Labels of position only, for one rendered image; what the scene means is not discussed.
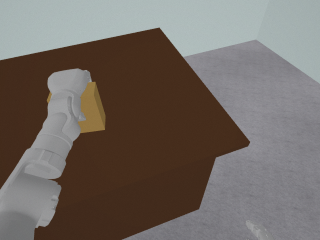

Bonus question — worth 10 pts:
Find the table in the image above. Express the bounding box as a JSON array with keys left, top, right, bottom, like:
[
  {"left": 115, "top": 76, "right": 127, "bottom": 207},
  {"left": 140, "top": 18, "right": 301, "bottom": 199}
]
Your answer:
[{"left": 0, "top": 28, "right": 250, "bottom": 240}]

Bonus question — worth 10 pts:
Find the left robot upper arm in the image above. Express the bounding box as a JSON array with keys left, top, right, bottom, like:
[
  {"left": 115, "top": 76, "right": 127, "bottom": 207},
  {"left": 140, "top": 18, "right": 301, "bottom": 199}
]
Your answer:
[{"left": 0, "top": 172, "right": 62, "bottom": 240}]

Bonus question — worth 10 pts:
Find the left robot hand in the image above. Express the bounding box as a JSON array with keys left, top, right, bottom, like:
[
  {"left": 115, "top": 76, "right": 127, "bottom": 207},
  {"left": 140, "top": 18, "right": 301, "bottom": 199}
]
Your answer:
[{"left": 47, "top": 68, "right": 92, "bottom": 122}]

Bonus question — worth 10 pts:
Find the left robot forearm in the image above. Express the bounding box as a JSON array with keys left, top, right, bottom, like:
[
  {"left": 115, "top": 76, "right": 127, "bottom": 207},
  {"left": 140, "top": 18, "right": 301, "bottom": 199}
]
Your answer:
[{"left": 0, "top": 89, "right": 81, "bottom": 205}]

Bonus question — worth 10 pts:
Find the right robot hand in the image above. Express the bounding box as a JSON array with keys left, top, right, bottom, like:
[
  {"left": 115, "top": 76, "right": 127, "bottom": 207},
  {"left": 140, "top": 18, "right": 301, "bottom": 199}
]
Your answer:
[{"left": 245, "top": 220, "right": 275, "bottom": 240}]

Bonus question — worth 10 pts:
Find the sponge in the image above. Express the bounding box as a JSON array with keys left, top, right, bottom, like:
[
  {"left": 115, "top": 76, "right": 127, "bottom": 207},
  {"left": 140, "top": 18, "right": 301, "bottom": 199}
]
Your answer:
[{"left": 47, "top": 82, "right": 106, "bottom": 133}]

